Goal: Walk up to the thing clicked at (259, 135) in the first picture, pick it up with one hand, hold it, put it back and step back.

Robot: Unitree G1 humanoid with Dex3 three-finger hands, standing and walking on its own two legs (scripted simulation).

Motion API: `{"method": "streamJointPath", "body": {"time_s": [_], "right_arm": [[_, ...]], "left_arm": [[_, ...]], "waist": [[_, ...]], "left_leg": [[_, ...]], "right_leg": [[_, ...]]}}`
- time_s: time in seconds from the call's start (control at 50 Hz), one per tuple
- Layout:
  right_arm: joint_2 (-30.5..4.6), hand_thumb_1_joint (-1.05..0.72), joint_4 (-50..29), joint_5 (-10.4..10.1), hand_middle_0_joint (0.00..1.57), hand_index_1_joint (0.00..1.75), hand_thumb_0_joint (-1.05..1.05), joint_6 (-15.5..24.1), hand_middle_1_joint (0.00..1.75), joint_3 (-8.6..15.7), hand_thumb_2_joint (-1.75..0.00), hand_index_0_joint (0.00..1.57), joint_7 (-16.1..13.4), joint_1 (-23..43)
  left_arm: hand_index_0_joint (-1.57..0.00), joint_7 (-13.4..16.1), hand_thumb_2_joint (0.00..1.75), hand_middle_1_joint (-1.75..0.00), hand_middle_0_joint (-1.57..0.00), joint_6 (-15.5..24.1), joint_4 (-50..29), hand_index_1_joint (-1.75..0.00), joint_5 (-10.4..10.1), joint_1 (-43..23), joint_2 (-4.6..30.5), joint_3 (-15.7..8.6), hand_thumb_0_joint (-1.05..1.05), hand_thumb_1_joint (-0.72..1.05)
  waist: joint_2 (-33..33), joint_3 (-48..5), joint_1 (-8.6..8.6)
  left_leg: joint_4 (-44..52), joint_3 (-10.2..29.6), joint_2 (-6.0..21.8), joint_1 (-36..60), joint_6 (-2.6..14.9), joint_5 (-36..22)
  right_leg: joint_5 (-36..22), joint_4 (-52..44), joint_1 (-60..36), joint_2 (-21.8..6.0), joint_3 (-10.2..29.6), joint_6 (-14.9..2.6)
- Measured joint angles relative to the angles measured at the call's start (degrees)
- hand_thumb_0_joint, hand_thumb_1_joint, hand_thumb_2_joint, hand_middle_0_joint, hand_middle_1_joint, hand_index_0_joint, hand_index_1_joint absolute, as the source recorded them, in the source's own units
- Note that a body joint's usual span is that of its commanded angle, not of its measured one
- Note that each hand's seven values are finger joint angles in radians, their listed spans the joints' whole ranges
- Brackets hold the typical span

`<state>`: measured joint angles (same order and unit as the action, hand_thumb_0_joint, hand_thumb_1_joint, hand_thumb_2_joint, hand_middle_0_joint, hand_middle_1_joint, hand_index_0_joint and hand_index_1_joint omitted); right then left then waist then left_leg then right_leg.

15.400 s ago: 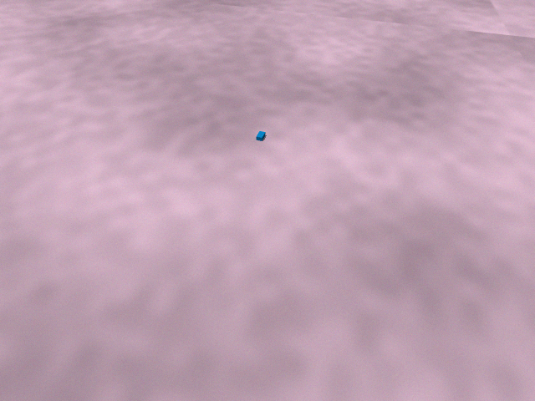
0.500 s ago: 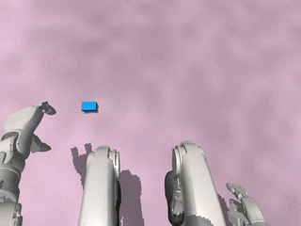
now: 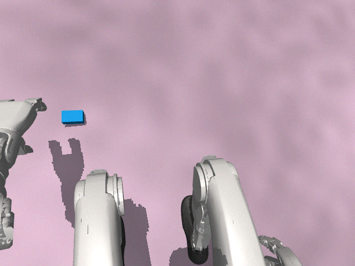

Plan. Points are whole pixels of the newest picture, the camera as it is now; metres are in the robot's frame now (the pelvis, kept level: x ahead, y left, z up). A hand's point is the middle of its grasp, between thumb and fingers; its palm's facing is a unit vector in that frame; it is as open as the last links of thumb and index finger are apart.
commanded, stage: rise first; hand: left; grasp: from above
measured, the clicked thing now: (73, 117) +0.52 +0.24 -0.35
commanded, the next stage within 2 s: none
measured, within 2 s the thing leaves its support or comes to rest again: neither
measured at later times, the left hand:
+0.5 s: hand (36, 126) +0.45 +0.30 -0.21, palm faces -0.46 -0.04 -0.88, open 11.5 cm
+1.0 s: hand (40, 125) +0.46 +0.29 -0.22, palm faces -0.47 -0.05 -0.88, open 12.0 cm
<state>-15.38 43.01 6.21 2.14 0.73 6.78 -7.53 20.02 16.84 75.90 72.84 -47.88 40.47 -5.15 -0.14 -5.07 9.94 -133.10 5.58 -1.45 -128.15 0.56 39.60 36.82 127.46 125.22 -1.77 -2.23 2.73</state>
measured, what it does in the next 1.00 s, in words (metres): stands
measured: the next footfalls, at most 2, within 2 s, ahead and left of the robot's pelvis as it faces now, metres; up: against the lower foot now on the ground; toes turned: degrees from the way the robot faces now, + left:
none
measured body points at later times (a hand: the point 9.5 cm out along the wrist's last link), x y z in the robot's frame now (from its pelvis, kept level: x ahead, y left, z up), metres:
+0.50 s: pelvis +0.01 +0.00 -0.02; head +0.26 +0.06 +0.35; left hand +0.47 +0.29 -0.16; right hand +0.06 -0.29 -0.13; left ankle +0.08 +0.12 -0.32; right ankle +0.11 -0.14 -0.32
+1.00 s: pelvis +0.01 +0.00 -0.03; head +0.27 +0.07 +0.33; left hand +0.48 +0.29 -0.17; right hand +0.06 -0.28 -0.13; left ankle +0.08 +0.12 -0.32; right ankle +0.11 -0.14 -0.32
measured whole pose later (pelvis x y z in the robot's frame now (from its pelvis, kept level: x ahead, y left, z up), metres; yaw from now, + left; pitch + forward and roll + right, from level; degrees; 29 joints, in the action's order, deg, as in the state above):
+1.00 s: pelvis +0.01 +0.00 -0.03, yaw -2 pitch +35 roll -9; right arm -16.1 42.1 9.4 3.0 -2.8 9.3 -7.7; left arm 25.3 15.0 83.5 75.1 -53.3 44.3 -7.2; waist -1.3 -1.5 14.0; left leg -139.2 7.4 -1.3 -132.8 -0.1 42.0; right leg 38.2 132.7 129.9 -1.1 -3.4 2.8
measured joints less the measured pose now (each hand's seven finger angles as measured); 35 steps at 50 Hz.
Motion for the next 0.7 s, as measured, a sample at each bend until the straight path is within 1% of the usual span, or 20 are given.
{"method": "streamJointPath", "body": {"time_s": [0.12, 0.2, 0.42, 0.52, 0.7], "right_arm": [[0.2, -0.90, -0.2, 0.8, 0.20, 0.29, 0.00, -0.2, 0.30, -0.6, -0.90, 0.20, 0.6, 0.4], [0.1, -0.90, -0.2, 1.4, 0.20, 0.29, 0.00, -0.2, 0.30, -0.9, -0.90, 0.20, 1.1, 0.4], [-0.2, -0.91, 0.0, 2.9, 0.20, 0.29, 0.00, 0.1, 0.30, -1.6, -0.90, 0.20, 1.5, 0.0], [-0.3, -0.91, 0.2, 3.1, 0.20, 0.29, 0.00, 0.1, 0.30, -1.9, -0.90, 0.20, 1.6, -0.2], [-0.2, -0.91, 0.0, 3.2, 0.20, 0.29, 0.00, 0.5, 0.30, -2.6, -0.90, 0.20, 1.7, -0.2]], "left_arm": [[-0.51, 1.5, 0.63, -0.52, -0.51, 0.4, 2.8, -0.52, 2.5, -2.1, 1.0, -0.1, 0.00, -0.05], [-0.50, 2.5, 0.63, -0.53, -0.51, 0.5, 4.4, -0.53, 3.0, -2.9, 1.5, -0.7, 0.00, -0.06], [-0.48, 4.7, 0.65, -0.58, -0.48, 0.1, 6.5, -0.58, 3.3, -4.2, 2.7, -2.5, 0.00, -0.08], [-0.46, 5.1, 0.66, -0.61, -0.46, -0.7, 6.9, -0.61, 3.2, -4.3, 2.9, -2.8, 0.00, -0.11], [-0.43, 4.9, 0.69, -0.65, -0.42, -1.7, 6.9, -0.65, 2.1, -4.7, 3.1, -2.4, 0.00, -0.14]], "waist": [[-0.1, 0.4, 0.86], [-0.4, 0.9, 1.31], [-0.9, 2.1, 2.54], [-0.8, 2.3, 2.88], [-0.7, 2.8, 3.17]], "left_leg": [[-1.3, 0.2, -0.1, -1.3, -0.11, 0.6], [-2.2, 0.3, 0.1, -1.8, -0.32, 1.1], [-4.4, 1.1, 0.3, -3.3, -0.80, 1.9], [-5.0, 1.2, 0.4, -3.8, -0.80, 2.2], [-5.4, 1.4, 0.4, -4.3, -0.61, 2.5]], "right_leg": [[0.5, 1.3, 1.4, 0.0, -0.1, 0.06], [0.8, 2.3, 2.1, 0.2, -0.1, 0.04], [1.1, 4.2, 3.9, 0.6, -0.6, -0.21], [1.2, 4.6, 4.4, 0.7, -0.7, -0.20], [1.5, 4.8, 4.7, 0.8, -0.9, 0.02]]}}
